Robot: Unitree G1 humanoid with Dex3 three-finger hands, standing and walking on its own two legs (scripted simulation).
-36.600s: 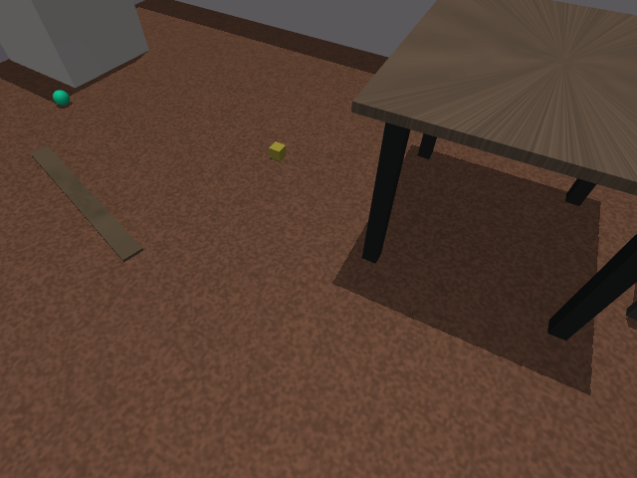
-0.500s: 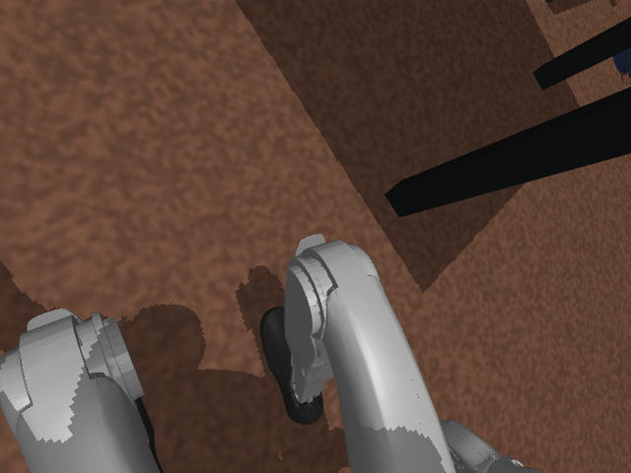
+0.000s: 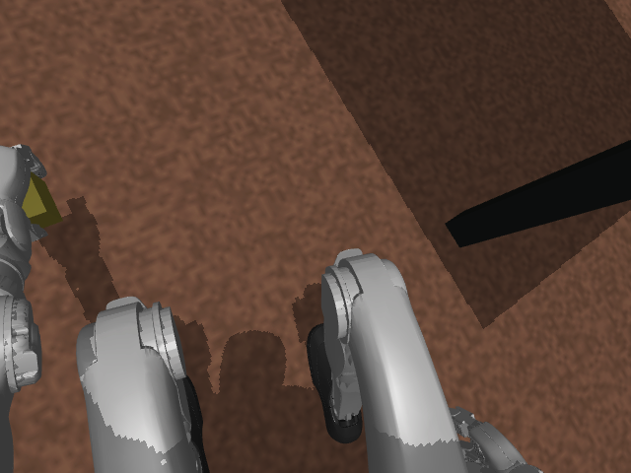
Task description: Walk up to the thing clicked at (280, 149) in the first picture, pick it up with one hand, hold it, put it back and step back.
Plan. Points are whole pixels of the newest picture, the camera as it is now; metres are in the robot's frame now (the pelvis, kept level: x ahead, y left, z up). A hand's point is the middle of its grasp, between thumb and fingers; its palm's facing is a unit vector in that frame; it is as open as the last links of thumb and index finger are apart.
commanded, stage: lift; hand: left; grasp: from above
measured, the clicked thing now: (20, 204) +0.47 +0.30 -0.18
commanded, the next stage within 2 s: hold in 1.80 s
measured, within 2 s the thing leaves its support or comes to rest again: neither
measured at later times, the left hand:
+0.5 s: hand out of the picture +0.43 +0.31 -0.07, palm faces -0.40 -0.15 -0.90, open 9.5 cm
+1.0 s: hand out of the picture +0.36 +0.30 +0.12, palm faces -0.38 -0.18 -0.91, open 9.4 cm
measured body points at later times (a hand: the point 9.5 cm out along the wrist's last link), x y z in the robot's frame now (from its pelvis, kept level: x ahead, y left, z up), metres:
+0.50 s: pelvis +0.00 +0.00 +0.05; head +0.20 +0.05 +0.45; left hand +0.45 +0.31 -0.02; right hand +0.07 -0.27 -0.07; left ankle +0.07 +0.13 -0.29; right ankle +0.11 -0.13 -0.29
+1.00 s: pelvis +0.00 +0.00 +0.21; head +0.14 +0.03 +0.63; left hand +0.38 +0.30 +0.17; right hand +0.15 -0.25 +0.08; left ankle +0.07 +0.13 -0.29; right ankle +0.11 -0.13 -0.29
